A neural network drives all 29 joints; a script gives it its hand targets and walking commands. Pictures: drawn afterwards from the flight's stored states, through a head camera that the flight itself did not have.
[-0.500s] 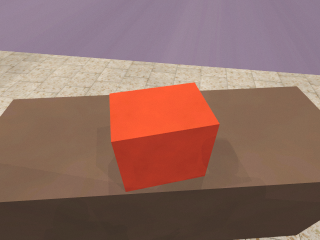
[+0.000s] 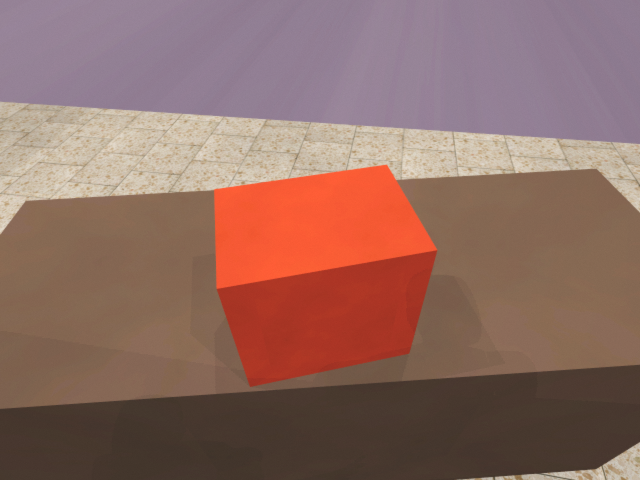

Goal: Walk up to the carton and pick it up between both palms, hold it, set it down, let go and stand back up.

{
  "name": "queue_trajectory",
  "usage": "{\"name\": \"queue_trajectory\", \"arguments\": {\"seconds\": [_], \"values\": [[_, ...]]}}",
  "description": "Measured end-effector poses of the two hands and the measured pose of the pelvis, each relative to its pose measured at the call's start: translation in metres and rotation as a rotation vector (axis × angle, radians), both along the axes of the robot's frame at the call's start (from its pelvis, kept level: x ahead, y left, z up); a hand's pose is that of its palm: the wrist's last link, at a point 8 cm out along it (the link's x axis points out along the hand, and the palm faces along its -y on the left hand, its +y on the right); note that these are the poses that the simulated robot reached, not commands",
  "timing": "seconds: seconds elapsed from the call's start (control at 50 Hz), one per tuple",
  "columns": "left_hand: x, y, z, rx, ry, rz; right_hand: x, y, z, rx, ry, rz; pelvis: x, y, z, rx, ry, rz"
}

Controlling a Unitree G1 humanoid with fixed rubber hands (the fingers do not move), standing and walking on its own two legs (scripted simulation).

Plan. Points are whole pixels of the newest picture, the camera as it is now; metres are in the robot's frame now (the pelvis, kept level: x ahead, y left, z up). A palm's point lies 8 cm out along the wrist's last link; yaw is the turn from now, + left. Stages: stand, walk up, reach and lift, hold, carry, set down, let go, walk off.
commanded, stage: stand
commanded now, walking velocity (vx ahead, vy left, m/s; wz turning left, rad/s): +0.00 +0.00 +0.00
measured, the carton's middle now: (317, 276) +0.44 +0.02 -0.01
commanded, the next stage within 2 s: none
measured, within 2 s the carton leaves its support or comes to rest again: neither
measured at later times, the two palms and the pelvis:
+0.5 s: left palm out of the picture +0.09 +0.26 -0.11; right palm out of the picture +0.09 -0.26 -0.11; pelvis +0.01 +0.00 +0.00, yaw +0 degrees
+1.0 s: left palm out of the picture +0.10 +0.25 -0.11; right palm out of the picture +0.09 -0.27 -0.12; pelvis +0.01 -0.01 +0.00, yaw +0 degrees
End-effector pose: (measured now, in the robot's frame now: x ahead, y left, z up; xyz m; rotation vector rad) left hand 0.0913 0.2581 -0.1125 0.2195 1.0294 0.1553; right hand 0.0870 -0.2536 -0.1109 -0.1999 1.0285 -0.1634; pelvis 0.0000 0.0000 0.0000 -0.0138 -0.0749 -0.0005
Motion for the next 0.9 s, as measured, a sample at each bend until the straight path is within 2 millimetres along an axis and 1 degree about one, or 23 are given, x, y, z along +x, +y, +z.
{"name": "queue_trajectory", "arguments": {"seconds": [0.9], "values": [[0.004, -0.006, 0.001, 0.013, 0.028, 0.003, 0.002, -0.011, -0.006, 0.004, 0.041, -0.008, 0.010, -0.008, 0.001, 0.011, 0.013, 0.000]]}}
